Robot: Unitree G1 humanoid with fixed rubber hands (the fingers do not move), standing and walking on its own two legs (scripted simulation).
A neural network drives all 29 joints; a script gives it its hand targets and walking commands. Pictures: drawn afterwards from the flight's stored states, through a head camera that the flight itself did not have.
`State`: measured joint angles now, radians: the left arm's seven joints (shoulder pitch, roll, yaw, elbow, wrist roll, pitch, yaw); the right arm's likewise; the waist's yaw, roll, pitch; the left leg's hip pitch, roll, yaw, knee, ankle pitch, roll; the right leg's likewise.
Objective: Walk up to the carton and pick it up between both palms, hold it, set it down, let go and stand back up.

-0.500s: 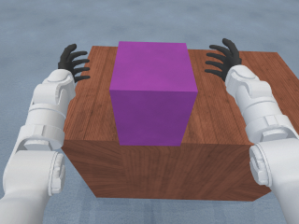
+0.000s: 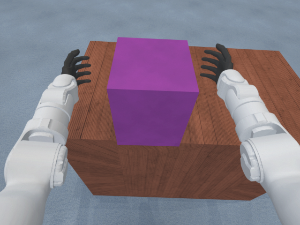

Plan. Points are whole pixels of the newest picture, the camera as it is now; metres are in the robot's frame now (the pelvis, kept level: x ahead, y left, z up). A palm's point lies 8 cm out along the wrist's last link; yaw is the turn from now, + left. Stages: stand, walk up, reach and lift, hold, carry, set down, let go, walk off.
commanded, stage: reach and lift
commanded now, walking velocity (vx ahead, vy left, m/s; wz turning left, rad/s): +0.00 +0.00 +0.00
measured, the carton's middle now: (150, 95) +0.48 +0.00 +0.07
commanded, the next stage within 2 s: none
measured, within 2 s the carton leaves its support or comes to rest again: neither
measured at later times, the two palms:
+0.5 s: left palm (83, 98) +0.46 +0.19 +0.07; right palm (209, 95) +0.46 -0.17 +0.09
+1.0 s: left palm (95, 96) +0.47 +0.16 +0.08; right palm (202, 94) +0.45 -0.15 +0.10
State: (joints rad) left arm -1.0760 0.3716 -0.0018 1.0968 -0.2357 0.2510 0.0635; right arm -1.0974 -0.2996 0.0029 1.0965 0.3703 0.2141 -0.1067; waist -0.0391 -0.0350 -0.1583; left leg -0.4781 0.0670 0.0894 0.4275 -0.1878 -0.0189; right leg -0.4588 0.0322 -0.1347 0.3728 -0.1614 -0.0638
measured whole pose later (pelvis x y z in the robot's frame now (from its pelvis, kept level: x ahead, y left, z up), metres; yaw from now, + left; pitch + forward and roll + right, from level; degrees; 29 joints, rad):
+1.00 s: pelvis +0.00 +0.01 -0.01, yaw -1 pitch +18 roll -1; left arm -1.06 0.17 0.16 1.29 -0.02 -0.08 0.11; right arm -1.02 -0.12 -0.21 1.16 0.08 -0.03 -0.12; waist -0.05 -0.02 -0.18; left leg -0.59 0.06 0.10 0.49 -0.21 0.00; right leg -0.58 0.02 -0.12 0.42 -0.17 -0.05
